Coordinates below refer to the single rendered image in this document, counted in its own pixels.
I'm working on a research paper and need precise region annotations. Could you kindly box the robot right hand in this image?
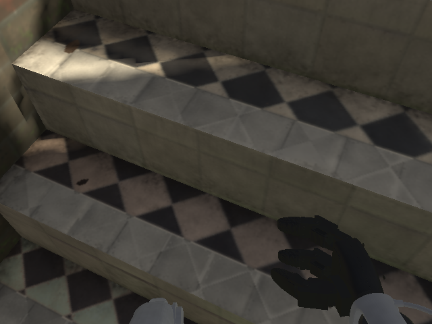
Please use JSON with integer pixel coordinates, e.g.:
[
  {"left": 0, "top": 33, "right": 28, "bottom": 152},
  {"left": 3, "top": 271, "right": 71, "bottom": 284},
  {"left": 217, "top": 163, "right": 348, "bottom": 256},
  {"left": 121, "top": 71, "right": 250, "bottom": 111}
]
[{"left": 271, "top": 215, "right": 385, "bottom": 317}]

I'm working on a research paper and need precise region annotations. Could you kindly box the right robot forearm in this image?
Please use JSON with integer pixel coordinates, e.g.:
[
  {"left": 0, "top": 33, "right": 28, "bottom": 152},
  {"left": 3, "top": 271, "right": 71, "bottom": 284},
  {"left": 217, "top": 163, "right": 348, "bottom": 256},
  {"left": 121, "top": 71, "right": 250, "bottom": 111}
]
[{"left": 349, "top": 293, "right": 414, "bottom": 324}]

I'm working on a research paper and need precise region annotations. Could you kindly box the robot left thigh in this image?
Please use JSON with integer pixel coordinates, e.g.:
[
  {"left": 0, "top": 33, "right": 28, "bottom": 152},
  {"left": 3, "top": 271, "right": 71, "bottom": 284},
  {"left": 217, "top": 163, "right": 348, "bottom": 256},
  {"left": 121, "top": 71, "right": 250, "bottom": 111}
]
[{"left": 129, "top": 301, "right": 184, "bottom": 324}]

